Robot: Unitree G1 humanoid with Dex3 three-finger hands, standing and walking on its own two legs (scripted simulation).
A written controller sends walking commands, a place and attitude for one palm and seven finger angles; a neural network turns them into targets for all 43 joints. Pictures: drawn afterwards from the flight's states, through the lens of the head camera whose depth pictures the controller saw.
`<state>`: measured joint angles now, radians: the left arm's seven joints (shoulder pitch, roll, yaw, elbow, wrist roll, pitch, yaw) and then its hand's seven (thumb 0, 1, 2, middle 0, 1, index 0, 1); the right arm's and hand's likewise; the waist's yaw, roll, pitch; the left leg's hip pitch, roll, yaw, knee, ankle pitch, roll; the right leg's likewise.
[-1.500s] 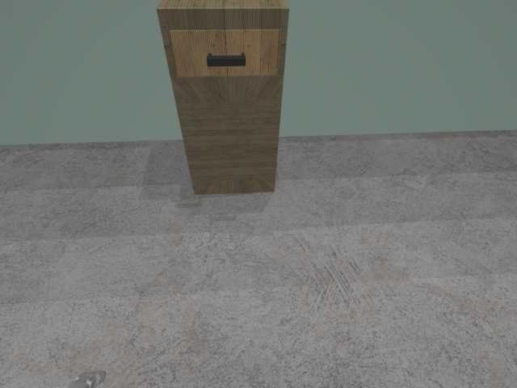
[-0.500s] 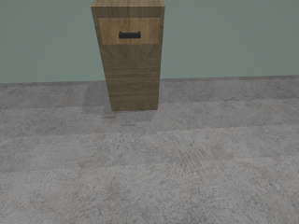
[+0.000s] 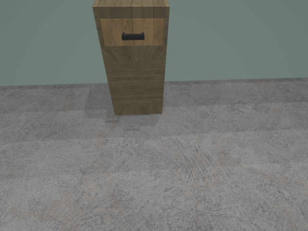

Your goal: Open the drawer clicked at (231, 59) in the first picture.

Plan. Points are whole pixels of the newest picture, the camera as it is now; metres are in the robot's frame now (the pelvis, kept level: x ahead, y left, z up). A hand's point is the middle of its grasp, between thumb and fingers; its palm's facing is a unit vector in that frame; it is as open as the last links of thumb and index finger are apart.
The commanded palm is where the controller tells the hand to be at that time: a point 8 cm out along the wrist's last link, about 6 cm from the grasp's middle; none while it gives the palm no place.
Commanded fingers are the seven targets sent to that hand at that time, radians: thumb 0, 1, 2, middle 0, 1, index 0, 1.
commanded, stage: look at it before walking up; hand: left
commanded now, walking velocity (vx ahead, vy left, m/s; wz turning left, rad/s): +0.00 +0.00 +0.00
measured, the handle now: (133, 35) +1.16 +0.20 -0.03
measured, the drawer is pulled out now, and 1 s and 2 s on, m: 0.00 0.00 0.00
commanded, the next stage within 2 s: walk to a spot facing it in 0.14 s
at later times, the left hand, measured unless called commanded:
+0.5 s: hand out of the picture +0.04 +0.21 -0.18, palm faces -0.06 -0.97 -0.23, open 7.4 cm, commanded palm none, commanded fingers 0.00 0.90 0.90 -0.20 -0.30 -0.20 -0.30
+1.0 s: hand (122, 228) +0.17 +0.11 -0.18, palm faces -0.13 -0.98 -0.14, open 7.4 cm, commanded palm none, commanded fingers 0.00 0.90 0.90 -0.20 -0.30 -0.20 -0.30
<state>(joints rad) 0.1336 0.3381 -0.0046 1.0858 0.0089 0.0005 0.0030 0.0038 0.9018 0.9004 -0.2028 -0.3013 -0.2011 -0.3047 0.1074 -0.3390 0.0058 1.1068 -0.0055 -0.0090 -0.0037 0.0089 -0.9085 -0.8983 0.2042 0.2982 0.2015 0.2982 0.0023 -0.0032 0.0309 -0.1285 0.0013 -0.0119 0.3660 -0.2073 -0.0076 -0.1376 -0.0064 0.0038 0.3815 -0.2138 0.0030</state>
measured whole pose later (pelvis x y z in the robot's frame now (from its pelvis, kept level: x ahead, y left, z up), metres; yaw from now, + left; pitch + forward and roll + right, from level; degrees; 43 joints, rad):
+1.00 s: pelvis +0.19 -0.05 +0.00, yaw -12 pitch -1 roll -1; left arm 0.43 0.11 0.02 1.12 0.02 -0.07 0.01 0.00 0.90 0.90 -0.20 -0.30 -0.20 -0.30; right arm 0.18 -0.17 -0.05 1.04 -0.02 -0.02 0.02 0.01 -0.91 -0.90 0.20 0.30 0.20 0.30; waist 0.01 0.02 0.02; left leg -0.61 0.14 0.08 0.92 -0.16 -0.03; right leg 0.01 0.04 -0.04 0.30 -0.30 -0.04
